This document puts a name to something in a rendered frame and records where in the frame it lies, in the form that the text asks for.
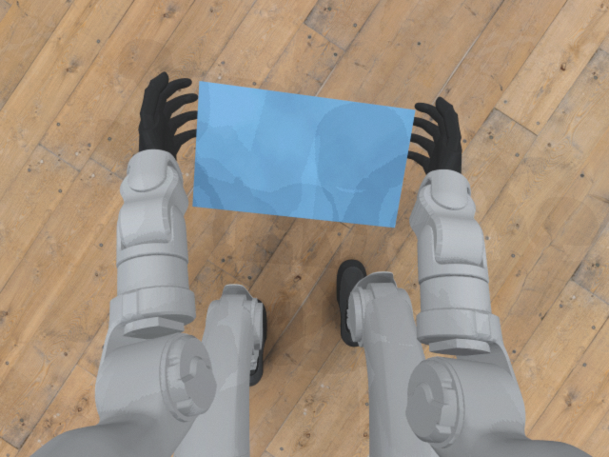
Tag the robot right hand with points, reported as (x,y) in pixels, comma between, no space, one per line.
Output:
(446,150)

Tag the robot right upper arm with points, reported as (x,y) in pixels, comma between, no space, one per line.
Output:
(466,408)

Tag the robot right forearm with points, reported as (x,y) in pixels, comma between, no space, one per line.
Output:
(456,317)

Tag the robot left forearm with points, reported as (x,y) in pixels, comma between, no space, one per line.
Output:
(153,296)

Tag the right robot thigh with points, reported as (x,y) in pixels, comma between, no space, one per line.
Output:
(383,324)

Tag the right robot foot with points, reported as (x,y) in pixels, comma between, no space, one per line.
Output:
(349,274)

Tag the carton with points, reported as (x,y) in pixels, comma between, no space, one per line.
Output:
(287,154)

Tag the robot left hand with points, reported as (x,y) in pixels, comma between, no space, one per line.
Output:
(156,128)

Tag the robot left upper arm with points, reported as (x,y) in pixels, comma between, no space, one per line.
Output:
(148,395)

